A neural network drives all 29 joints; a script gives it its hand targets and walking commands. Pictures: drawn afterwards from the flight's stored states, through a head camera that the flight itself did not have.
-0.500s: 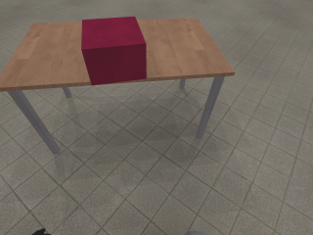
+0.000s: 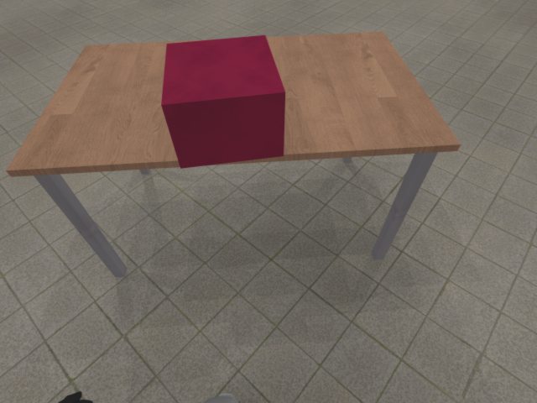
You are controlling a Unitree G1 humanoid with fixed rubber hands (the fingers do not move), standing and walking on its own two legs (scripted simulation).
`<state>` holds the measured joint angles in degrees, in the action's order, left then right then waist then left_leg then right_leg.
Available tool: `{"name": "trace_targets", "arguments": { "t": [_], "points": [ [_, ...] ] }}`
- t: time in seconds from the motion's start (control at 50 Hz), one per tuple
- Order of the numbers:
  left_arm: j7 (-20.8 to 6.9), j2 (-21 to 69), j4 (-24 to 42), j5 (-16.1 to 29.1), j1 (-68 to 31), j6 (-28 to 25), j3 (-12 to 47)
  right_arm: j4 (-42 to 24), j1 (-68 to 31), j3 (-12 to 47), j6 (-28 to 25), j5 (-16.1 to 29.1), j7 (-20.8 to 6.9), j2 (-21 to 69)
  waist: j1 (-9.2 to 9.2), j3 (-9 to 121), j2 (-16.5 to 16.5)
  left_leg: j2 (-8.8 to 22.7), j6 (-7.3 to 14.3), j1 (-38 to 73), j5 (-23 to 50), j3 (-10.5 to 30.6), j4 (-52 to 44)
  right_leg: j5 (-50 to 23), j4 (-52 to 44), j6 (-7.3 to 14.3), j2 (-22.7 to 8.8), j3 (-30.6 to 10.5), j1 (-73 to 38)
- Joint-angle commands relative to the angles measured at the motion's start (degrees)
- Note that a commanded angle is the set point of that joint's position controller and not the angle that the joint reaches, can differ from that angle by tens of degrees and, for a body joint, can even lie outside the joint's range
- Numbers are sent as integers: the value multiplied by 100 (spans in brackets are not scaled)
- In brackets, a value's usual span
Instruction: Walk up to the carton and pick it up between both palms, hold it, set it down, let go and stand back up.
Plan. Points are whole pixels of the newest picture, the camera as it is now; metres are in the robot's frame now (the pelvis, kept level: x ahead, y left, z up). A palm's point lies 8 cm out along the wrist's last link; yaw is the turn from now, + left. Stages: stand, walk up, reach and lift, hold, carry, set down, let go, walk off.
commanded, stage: walk up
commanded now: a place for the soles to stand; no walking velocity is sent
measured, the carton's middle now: (224, 99) +0.83 +0.14 -0.01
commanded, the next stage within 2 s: none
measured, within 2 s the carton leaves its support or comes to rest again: neither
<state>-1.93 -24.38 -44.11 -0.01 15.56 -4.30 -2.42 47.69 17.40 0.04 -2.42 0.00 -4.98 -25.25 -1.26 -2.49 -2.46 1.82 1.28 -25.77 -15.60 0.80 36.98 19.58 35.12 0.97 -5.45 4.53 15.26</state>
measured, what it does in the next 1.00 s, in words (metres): walks ahead: left foot, then right foot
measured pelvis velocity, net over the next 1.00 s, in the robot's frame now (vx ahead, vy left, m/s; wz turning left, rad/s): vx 0.12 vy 0.04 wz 0.04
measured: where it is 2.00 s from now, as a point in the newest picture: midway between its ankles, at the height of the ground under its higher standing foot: (259, 390)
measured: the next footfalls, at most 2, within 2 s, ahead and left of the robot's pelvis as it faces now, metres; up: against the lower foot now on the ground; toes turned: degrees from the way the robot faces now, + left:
left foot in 0.02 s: +0.18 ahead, +0.15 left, +0.00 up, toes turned +1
right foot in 0.38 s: +0.18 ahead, -0.10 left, +0.00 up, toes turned -3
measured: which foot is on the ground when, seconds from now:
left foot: up 0.00-0.00, down 0.02-1.00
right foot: down 0.00-0.02, up 0.04-0.36, down 0.38-1.00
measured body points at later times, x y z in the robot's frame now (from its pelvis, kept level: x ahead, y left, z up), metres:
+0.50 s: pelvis +0.10 +0.01 +0.00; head +0.12 +0.01 +0.45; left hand +0.19 +0.33 -0.09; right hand +0.17 -0.31 -0.12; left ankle +0.11 +0.13 -0.70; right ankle +0.14 -0.11 -0.72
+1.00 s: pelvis +0.12 +0.04 +0.00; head +0.14 +0.03 +0.45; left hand +0.21 +0.35 -0.10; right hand +0.21 -0.28 -0.11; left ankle +0.14 +0.14 -0.72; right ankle +0.14 -0.09 -0.72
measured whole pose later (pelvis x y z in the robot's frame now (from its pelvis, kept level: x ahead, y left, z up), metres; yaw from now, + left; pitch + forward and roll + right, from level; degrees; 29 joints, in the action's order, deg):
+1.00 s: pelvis +0.12 +0.04 +0.00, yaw +2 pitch +0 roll +0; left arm -0.6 -22.8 -44.4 0.0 14.9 -2.3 -2.4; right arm 48.1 16.5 0.1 -3.1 0.0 -0.8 -25.0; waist 0.4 -1.7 -1.1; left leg -0.9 1.3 -20.0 -18.2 0.6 38.4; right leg 18.7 37.6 -0.3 -3.4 4.4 18.6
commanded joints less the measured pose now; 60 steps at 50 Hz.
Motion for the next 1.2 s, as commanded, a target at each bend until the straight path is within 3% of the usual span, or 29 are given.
{"name": "trace_targets", "arguments": {
  "t": [0.0, 0.02, 0.04, 0.08, 0.1, 0.16, 0.22, 0.3, 0.32, 0.34, 0.36, 0.38, 0.4, 0.42, 0.54, 0.56, 0.58, 0.6, 0.62, 0.72, 0.76, 0.78, 0.8, 0.88, 0.92, 0.96, 1.04, 1.1, 1.18],
  "points": [
    [45, -1013, 354, -109, -164, 5, -348, 41, 1403, -897, -267, -185, 269, -1503, 728, 888, -799, 190, 98, 2391, -940, 559, -1288, 518, 1910, 401, -281, 238, 1155],
    [36, -785, 476, -5, -154, 34, -256, -198, 1264, -966, -296, -202, 279, -1974, 679, 754, -1514, 1503, 931, 2752, -2747, 3806, -2497, 1249, 2840, 119, 602, 223, 2826],
    [87, -1196, 270, -80, -72, 86, -304, -320, 874, -972, -290, -51, 291, -2045, 556, 148, -836, 1903, 1221, 2120, -3371, 4356, -2657, 1304, 3233, 183, 218, -478, 2904],
    [74, -1294, 132, -47, -249, 36, -362, -238, 619, -754, -222, 13, 298, -1609, 413, -365, -249, 1349, 1223, 1682, -1819, 3290, -2244, 857, 2818, 165, 116, -519, 2649],
    [77, -1166, 130, -70, 67, 25, -395, -303, 659, -761, -263, -68, 332, -1605, 375, -25, -502, 1198, 1028, 2072, -443, 2826, -1965, 570, 2581, 163, 65, -616, 2503],
    [15, -1123, 66, -47, 214, 46, -354, -278, 461, -668, -288, -47, 340, -1486, 275, 48, -696, 1025, 1103, 1554, -145, 1930, -1926, 451, 1848, 76, 57, -406, 1759],
    [34, -1129, 98, -69, -36, 24, -389, -364, 370, -717, -230, -100, 384, -1562, 342, -159, -705, 1103, 1276, 1280, 328, 1839, -1767, 498, 1131, -8, 165, -321, 1400],
    [172, -825, -5, -56, 332, -74, -341, -322, 114, -571, -133, -39, 399, -1318, 139, 549, -624, 870, 1042, 1303, 2770, 1066, -669, -255, -126, 81, 469, 80, 242],
    [197, -812, -65, -129, 495, -74, -307, -379, 48, -561, -96, 15, 399, -1249, 28, 811, -737, 675, 833, 1134, 2654, 824, -247, -470, -694, 123, 534, 138, -456],
    [248, -908, -112, -153, 750, -103, -331, -447, -139, -386, -64, 32, 437, -768, -125, 795, -175, 522, 553, 378, 2005, 838, 150, -953, -959, 230, 274, -353, -1143],
    [303, -1447, -65, -167, 863, -146, -486, -572, -317, -229, -62, 37, 431, -465, -245, 883, 763, -112, 167, -634, 379, 291, 1418, -961, -1408, 652, -1175, -2147, -1635],
    [285, -1774, -121, -154, 545, -161, -496, -373, -52, -193, 24, 30, 494, -495, -88, 589, 879, -363, -3, -809, -1569, 290, 1541, -1169, -1753, 994, -1980, -2859, -1135],
    [228, -1856, 52, -90, 223, -109, -516, -356, -29, -387, 46, 27, 513, -954, -66, 231, 980, -145, -14, -901, -1732, 390, 2128, -380, -1786, 1491, -2102, -2730, -766],
    [267, -1628, 35, -55, -16, -80, -499, -231, -8, -446, 51, -21, 523, -1106, -7, -37, 787, -62, -4, -1047, -1665, 354, 2155, -624, -1623, 1476, -1856, -2405, -733],
    [155, -1282, 123, -63, -472, 95, -337, 106, 481, -434, -119, -63, 464, -756, 217, 597, 1436, -188, -58, 1049, -87, -432, -347, -1980, -310, 837, -801, -435, 8],
    [165, -1129, 192, -23, -525, 145, -282, 121, 648, -465, -165, -101, 522, -835, 438, 659, 1194, -248, 24, 1204, 352, -338, -990, -1873, 240, 646, -708, -320, 8],
    [148, -774, 232, 12, -424, 168, -178, 189, 644, -528, -183, -171, 576, -1189, 334, 772, 316, 304, 221, 1710, 723, 839, -1221, -1084, 833, 256, -386, -112, 693],
    [182, -623, 249, 22, -465, 205, -131, -69, 97, -572, -214, -223, 574, -1577, 126, 326, -798, 1406, 842, 1283, -217, 2901, -1921, 775, 1296, -1, 314, -64, 1504],
    [251, -933, 151, 10, -429, 266, -203, -85, 66, -577, -200, -146, 539, -1632, 252, 22, -716, 1719, 1347, 838, -687, 3094, -2079, 1534, 1536, 34, 248, -308, 1226],
    [242, -935, -111, -39, 97, 20, -310, -213, -636, -357, -67, -71, 513, -1015, -167, 619, -310, 648, 650, 906, 2336, 1099, -542, -305, -651, 134, 258, -289, -405],
    [290, -1259, -90, -120, 124, -54, -327, -255, -479, -214, -90, -12, 495, -796, -93, 1219, 337, 179, 149, 483, 1567, 525, 222, -1208, -1087, 508, -835, -1448, -1077],
    [255, -1411, -155, -136, -249, -45, -369, -127, -384, -193, -46, -9, 504, -733, 90, 764, 582, -62, 63, 218, -30, 158, 231, -1179, -1071, 854, -1245, -1748, -794],
    [225, -1491, -30, -102, -394, -11, -352, -10, -225, -275, -75, -57, 511, -890, 157, 827, 461, 0, 55, 505, -354, 95, 68, -1369, -727, 1001, -1309, -1467, -683],
    [216, -968, 21, 0, -553, 50, -218, -20, -93, -393, -222, -90, 520, -1174, 172, 944, 487, 521, 505, 1166, 1872, 1019, -553, -1264, 209, 317, -257, -214, -175],
    [206, -927, 39, -27, -525, 100, -232, -114, -224, -389, -225, -66, 534, -1240, 90, 898, 295, 826, 743, 982, 1384, 1548, -848, -263, 247, 189, 35, -305, -175],
    [207, -1027, 20, -37, -337, 67, -290, -39, -578, -323, -183, -120, 518, -1156, -109, 558, -148, 581, 557, 459, 1105, 1113, -686, -45, -224, 265, -109, -489, -297],
    [187, -1231, -78, -118, -501, 47, -324, -66, -476, -325, -143, -89, 527, -907, 89, 343, 648, -42, 256, 269, 221, 330, -92, 49, -873, 737, -767, -1236, -197],
    [176, -1257, -17, -123, -670, 96, -318, -54, -377, -305, -120, -114, 472, -919, 185, 550, 710, 27, 308, 551, 23, 416, -429, 575, -890, 608, -798, -1030, -23],
    [158, -781, 134, -6, -673, 144, -163, -31, -303, -349, -227, -174, 513, -1326, 71, 347, -489, 947, 779, 757, 285, 2012, -1407, 580, 285, 120, 170, -266, 475]
  ]
}}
